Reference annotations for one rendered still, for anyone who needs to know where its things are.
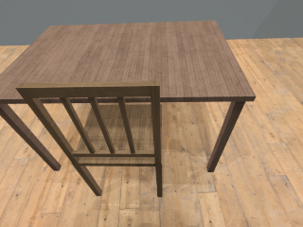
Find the chair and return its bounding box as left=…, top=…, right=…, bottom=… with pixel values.
left=15, top=80, right=163, bottom=198

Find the table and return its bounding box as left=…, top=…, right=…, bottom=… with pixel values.
left=0, top=20, right=256, bottom=172

